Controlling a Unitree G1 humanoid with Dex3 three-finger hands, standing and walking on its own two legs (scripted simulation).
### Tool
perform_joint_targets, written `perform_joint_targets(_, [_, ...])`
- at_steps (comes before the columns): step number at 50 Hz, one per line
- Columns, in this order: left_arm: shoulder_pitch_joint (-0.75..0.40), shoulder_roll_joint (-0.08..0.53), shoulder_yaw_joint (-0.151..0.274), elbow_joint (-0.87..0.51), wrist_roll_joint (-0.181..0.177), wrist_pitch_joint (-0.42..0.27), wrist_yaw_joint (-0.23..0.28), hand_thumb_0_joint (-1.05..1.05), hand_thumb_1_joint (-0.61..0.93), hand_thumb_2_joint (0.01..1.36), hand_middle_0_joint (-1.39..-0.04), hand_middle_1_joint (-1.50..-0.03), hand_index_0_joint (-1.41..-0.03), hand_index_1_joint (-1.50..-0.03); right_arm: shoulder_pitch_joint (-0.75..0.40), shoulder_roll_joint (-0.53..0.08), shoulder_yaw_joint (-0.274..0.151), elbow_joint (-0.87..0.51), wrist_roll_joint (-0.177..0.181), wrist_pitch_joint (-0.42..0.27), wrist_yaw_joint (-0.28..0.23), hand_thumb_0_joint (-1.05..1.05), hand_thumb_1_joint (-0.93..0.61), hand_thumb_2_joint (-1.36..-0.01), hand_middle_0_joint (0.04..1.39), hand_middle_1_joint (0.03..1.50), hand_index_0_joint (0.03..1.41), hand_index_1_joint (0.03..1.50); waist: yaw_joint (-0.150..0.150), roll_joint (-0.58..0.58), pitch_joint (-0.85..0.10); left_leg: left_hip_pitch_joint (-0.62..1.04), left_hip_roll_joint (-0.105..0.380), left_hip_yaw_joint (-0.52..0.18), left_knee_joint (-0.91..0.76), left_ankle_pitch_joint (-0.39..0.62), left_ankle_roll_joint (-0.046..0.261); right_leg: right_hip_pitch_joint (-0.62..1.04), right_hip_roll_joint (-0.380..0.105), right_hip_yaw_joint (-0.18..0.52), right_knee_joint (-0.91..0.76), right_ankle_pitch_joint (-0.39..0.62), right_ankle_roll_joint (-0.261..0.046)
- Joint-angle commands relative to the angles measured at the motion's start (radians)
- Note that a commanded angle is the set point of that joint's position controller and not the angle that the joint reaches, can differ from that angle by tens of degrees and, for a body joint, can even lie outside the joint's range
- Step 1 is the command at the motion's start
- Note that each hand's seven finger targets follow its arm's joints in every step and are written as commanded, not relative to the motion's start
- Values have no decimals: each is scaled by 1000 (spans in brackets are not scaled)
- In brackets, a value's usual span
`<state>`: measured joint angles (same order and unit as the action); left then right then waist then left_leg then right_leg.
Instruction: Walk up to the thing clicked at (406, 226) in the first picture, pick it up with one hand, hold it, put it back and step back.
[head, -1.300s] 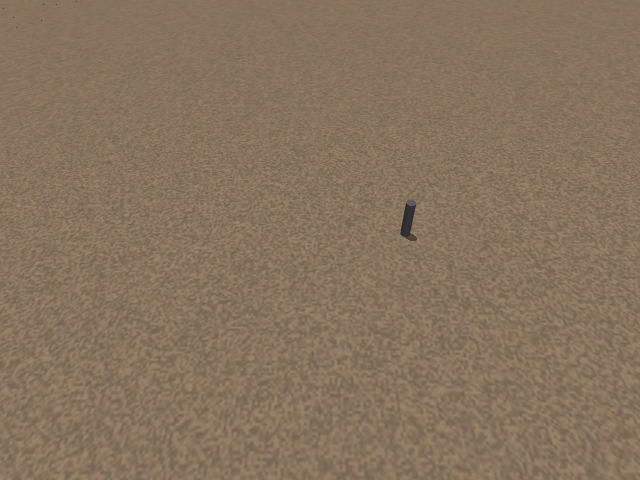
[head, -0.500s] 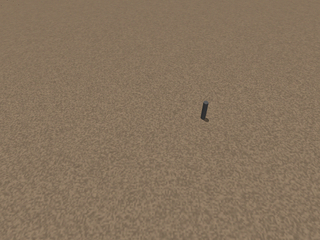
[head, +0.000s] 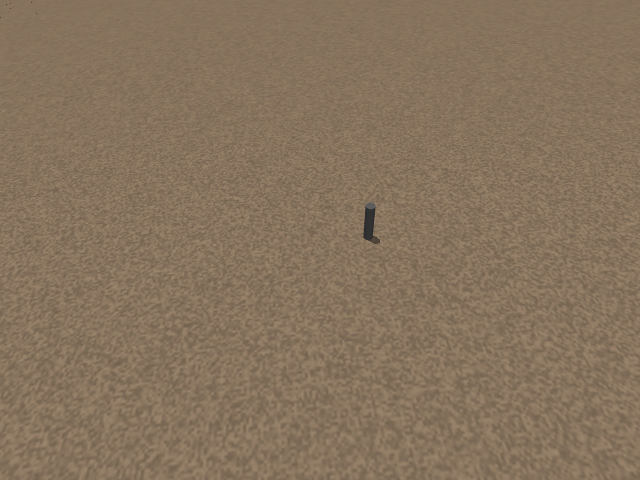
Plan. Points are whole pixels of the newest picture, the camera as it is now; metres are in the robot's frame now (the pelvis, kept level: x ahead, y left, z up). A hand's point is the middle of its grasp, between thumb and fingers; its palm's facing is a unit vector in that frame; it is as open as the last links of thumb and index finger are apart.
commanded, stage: walk up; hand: left
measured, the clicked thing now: (369, 221) +1.23 -0.19 -0.69
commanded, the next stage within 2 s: none
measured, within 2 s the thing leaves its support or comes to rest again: neither
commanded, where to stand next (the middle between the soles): +0.81 -0.27 m, yaw -20 degrees
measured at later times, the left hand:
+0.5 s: hand (228, 449) +0.23 +0.16 -0.15, palm faces -0.16 -0.93 -0.32, open 7.4 cm
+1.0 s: hand (296, 249) +0.59 +0.07 -0.13, palm faces -0.37 -0.83 -0.41, open 7.4 cm
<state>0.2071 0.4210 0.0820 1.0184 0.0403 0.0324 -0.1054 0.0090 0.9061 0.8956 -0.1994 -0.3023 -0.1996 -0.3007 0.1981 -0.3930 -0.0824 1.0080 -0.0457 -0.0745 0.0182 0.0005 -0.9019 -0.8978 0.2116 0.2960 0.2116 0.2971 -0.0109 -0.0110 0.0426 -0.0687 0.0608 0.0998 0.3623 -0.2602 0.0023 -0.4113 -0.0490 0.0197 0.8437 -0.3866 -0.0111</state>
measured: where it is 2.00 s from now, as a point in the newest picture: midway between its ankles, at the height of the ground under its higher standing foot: (397, 342)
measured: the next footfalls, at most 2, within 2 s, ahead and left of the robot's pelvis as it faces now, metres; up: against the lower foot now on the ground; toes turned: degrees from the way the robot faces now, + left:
right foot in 0.14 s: +0.16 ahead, -0.20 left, +0.00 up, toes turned -10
left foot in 0.56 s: +0.39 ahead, +0.01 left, +0.00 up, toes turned -7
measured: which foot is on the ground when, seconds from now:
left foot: down 0.00-0.16, up 0.18-0.54, down 0.56-1.00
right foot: up 0.00-0.12, down 0.14-0.60, up 0.62-0.98, down 1.00-1.00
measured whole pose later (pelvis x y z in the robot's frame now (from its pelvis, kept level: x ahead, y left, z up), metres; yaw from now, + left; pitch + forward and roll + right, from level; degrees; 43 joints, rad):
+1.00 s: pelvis +0.39 -0.16 -0.03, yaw -18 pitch -3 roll +2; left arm 0.21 0.43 0.07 0.84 0.01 -0.06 -0.09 0.01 0.91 0.90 -0.20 -0.30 -0.20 -0.30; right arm 0.38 -0.45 -0.06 0.85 -0.02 -0.06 0.04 0.00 -0.90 -0.90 0.21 0.30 0.21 0.30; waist -0.06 0.02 0.07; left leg -0.07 0.11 0.17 0.61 -0.46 -0.03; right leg -0.42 -0.05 -0.03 0.61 -0.14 -0.03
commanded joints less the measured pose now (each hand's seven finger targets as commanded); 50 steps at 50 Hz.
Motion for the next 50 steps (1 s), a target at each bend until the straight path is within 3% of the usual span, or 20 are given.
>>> perform_joint_targets(1, [-48, 169, 52, -141, -10, -33, -28, 0, 900, 900, -200, -300, -200, -300, -137, -304, -78, -130, -8, -24, -6, 0, -900, -900, 200, 300, 200, 300, 31, 191, 46, -66, 248, -109, -170, -250, 162, -42, -86, -6, -109, 48, 7])
perform_joint_targets(5, [37, 179, 64, -116, -5, -43, -21, 0, 900, 900, -200, -300, -200, -300, -140, -303, -78, -140, -6, -10, -1, 0, -900, -900, 200, 300, 200, 300, 63, 136, 34, -263, 190, 11, -11, -360, 125, 228, -20, -133, -187, 165, 0])
perform_joint_targets(7, [230, 228, 90, -64, 2, -57, 5, 0, 900, 900, -200, -300, -200, -300, -112, -245, -53, -143, -10, 8, 0, 0, -900, -900, 200, 300, 200, 300, 146, -93, -44, -360, 102, 69, 359, -333, 103, 423, 53, -132, -228, 78, -16])
perform_joint_targets(8, [328, 310, 117, -54, 6, -67, 28, 0, 900, 900, -200, -300, -200, -300, -90, -161, -23, -170, -3, 11, 6, 0, -900, -900, 200, 300, 200, 300, 196, -378, -39, -534, -12, 99, 698, -391, 66, 497, -52, 128, -433, -198, -72])
perform_joint_targets(9, [265, 373, 119, -106, -1, -77, 39, 0, 900, 900, -200, -300, -200, -300, -57, -152, -7, -204, 20, 14, 13, 0, -900, -900, 200, 300, 200, 300, 139, -415, 5, -647, -64, -13, 838, -372, 17, 386, -259, 621, -703, -467, -157])
perform_joint_targets(10, [185, 394, 115, -135, -18, -77, 36, 0, 900, 900, -200, -300, -200, -300, -77, -249, -33, -196, 15, 15, 12, 0, -900, -900, 200, 300, 200, 300, 106, -245, 82, -584, -4, -98, 834, -323, 13, 247, -339, 772, -761, -586, -237])
perform_joint_targets(15, [100, 277, 76, -172, -38, -98, 61, 0, 900, 900, -200, -300, -200, -300, 51, -243, -33, -133, 41, 6, 23, 0, -900, -900, 200, 300, 200, 300, 25, -131, 29, -458, 82, -144, 690, -100, 42, 231, -181, 367, -608, -85, -179])
perform_joint_targets(21, [112, 261, 63, -225, -34, -119, 58, 0, 900, 900, -200, -300, -200, -300, -10, -227, -43, -204, 15, 3, 44, 0, -900, -900, 200, 300, 200, 300, 44, -58, 51, -415, 55, -91, 411, -14, 3, 165, -161, 266, -610, -79, -204])
perform_joint_targets(25, [123, 256, 53, -246, -30, -125, 58, 0, 900, 900, -200, -300, -200, -300, -46, -203, -44, -235, 16, -20, 41, 0, -900, -900, 200, 300, 200, 300, 51, -53, 47, -326, 28, -59, 270, 60, 4, 164, -156, 218, -529, 139, -188])
perform_joint_targets(28, [112, 217, 32, -259, -28, -122, 61, 0, 900, 900, -200, -300, -200, -300, 127, -221, -65, -191, 12, -39, 27, 0, -900, -900, 200, 300, 200, 300, -54, 18, -36, 16, -39, -18, 156, 74, 35, 42, -72, 109, -251, 347, -131])
perform_joint_targets(29, [137, 161, 15, -270, -31, -125, 62, 0, 900, 900, -200, -300, -200, -300, 257, -284, -88, -168, 2, -45, 16, 0, -900, -900, 200, 300, 200, 300, -112, 182, -130, 201, 79, -185, 72, -73, 90, -65, 8, 35, 39, 353, -93])
perform_joint_targets(30, [192, 86, -2, -268, -43, -123, 66, 0, 900, 900, -200, -300, -200, -300, 292, -350, -102, -183, -7, -52, 9, 0, -900, -900, 200, 300, 200, 300, -94, 316, -155, 310, 330, -628, -53, -265, 168, -283, 155, 25, 250, -91, -40])
perform_joint_targets(31, [213, 206, 20, -243, -34, -110, 81, 0, 900, 900, -200, -300, -200, -300, 231, -368, -107, -204, 22, -47, 12, 0, -900, -900, 200, 300, 200, 300, -77, 180, -143, 244, 414, -768, -125, -444, 252, -301, 107, 84, 333, -145, -47])
perform_joint_targets(32, [177, 245, 22, -234, -27, -111, 87, 0, 900, 900, -200, -300, -200, -300, 186, -354, -105, -213, 36, -42, 15, 0, -900, -900, 200, 300, 200, 300, -62, 138, -66, 148, 418, -739, -132, -426, 275, -307, 51, 105, 371, -118, -48])
perform_joint_targets(35, [160, 207, 25, -214, -44, -119, 71, 0, 900, 900, -200, -300, -200, -300, 139, -267, -60, -232, 40, -46, 9, 0, -900, -900, 200, 300, 200, 300, -26, 120, 25, 8, 259, -337, -105, 60, 189, -218, 2, 104, 277, 37, -32])
perform_joint_targets(40, [68, 156, 14, -255, -46, -106, 40, 0, 900, 900, -200, -300, -200, -300, 132, -273, -49, -249, 32, -44, 9, 0, -900, -900, 200, 300, 200, 300, -22, 168, 42, -43, 223, -109, -60, 358, 224, -158, -18, 19, 15, 71, 8])
perform_joint_targets(46, [27, 162, 30, -246, -34, -101, 23, 0, 900, 900, -200, -300, -200, -300, 91, -304, -56, -268, 37, -27, 14, 0, -900, -900, 200, 300, 200, 300, -3, 167, -1, -162, 211, -56, -1, 99, 176, 107, 4, -77, -209, 255, -18])
perform_joint_targets(48, [104, 195, 45, -215, -32, -106, 31, 0, 900, 900, -200, -300, -200, -300, 74, -283, -45, -277, 37, -18, 14, 0, -900, -900, 200, 300, 200, 300, 52, 68, -38, -224, 184, -20, 144, 105, 143, 284, 32, -96, -272, 275, -29])
perform_joint_targets(49, [193, 235, 66, -187, -32, -115, 42, 0, 900, 900, -200, -300, -200, -300, 122, -234, -27, -274, 34, -15, 14, 0, -900, -900, 200, 300, 200, 300, 93, -68, -108, -261, 133, 17, 376, 159, 112, 431, 44, -50, -300, 209, -48])
perform_joint_targets(50, [273, 305, 93, -178, -27, -122, 59, 0, 900, 900, -200, -300, -200, -300, 191, -168, -4, -278, 39, -15, 15, 0, -900, -900, 200, 300, 200, 300, 123, -285, -165, -395, 28, 46, 630, 5, 75, 539, -74, 193, -413, -17, -86])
